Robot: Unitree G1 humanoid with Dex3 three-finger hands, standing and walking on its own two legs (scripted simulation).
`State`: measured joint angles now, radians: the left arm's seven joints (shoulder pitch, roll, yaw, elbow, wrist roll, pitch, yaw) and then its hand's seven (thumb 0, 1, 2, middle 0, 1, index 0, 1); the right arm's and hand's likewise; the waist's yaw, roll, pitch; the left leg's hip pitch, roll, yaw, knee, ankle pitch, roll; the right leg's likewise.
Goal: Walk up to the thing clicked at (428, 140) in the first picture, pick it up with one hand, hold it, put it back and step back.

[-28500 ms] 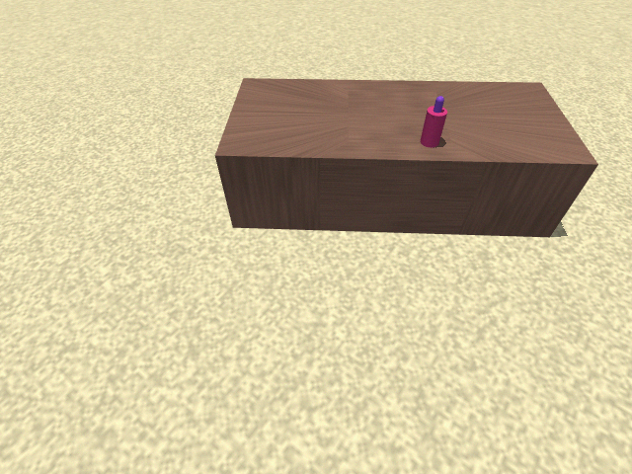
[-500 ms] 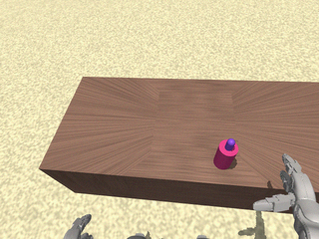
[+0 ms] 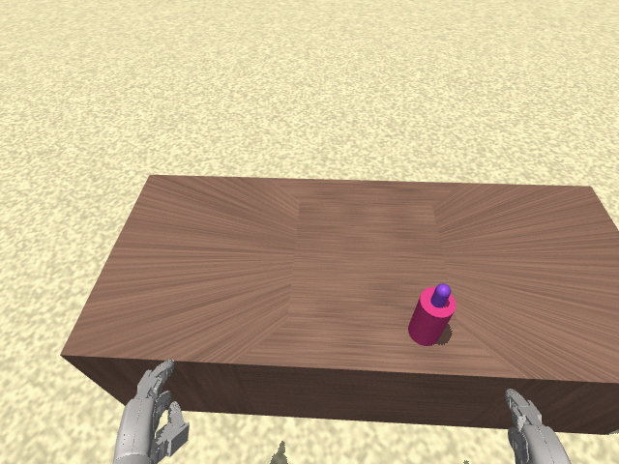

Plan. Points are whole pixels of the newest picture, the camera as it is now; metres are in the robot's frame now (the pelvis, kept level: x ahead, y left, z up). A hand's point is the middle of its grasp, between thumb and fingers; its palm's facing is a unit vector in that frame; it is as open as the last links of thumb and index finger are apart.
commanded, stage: home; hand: right
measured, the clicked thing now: (433, 311) +0.47 -0.21 -0.24
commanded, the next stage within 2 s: none
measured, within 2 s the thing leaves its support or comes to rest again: neither
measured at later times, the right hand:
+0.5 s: hand (493, 461) +0.17 -0.19 -0.05, palm faces +0.03 +0.98 -0.21, open 17.5 cm
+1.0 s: hand (501, 461) +0.17 -0.20 -0.05, palm faces +0.02 +0.98 -0.21, open 17.6 cm
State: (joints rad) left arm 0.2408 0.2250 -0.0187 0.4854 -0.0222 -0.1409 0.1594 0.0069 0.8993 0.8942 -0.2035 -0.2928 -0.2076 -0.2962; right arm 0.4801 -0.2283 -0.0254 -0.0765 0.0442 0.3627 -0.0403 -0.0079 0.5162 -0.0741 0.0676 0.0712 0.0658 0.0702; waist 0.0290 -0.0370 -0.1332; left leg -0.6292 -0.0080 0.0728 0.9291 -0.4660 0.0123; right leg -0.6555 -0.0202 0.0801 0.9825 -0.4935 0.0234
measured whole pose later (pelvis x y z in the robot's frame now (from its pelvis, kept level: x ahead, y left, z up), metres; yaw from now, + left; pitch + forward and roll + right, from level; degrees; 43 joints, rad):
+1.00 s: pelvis +0.00 -0.02 +0.00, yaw +1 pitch +11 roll +3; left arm 0.28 0.21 -0.03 0.52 -0.01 -0.21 0.17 0.01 0.90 0.90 -0.21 -0.30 -0.21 -0.30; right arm 0.50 -0.24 -0.03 -0.14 0.05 0.46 -0.02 -0.01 0.57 -0.04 0.05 0.05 0.05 0.05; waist 0.04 -0.04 -0.15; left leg -0.65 0.00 0.05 0.94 -0.47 -0.01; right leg -0.68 -0.01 0.06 1.01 -0.51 0.00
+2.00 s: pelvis +0.00 -0.01 +0.00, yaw +0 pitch +6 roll +2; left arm 0.22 0.24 -0.02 0.63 0.06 -0.15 0.12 0.01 0.90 0.90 -0.20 -0.30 -0.21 -0.30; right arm 0.38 -0.26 0.00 0.10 0.00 0.25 -0.03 -0.01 0.55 -0.05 0.05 0.05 0.05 0.05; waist 0.01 -0.02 -0.07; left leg -0.57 0.01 0.05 0.92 -0.46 0.00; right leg -0.59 -0.01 0.06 0.97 -0.49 0.00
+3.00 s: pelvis -0.02 -0.01 +0.06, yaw +0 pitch -4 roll +0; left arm 0.15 0.33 0.02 1.17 0.02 0.00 0.00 0.00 0.90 0.90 -0.20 -0.30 -0.21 -0.30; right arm 0.17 -0.33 -0.01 1.13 -0.02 -0.01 -0.02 0.00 0.03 -0.54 0.18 0.25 0.17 0.25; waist 0.00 0.00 0.07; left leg -0.13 0.02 0.04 0.38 -0.18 0.00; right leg -0.12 0.01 0.05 0.37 -0.18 0.01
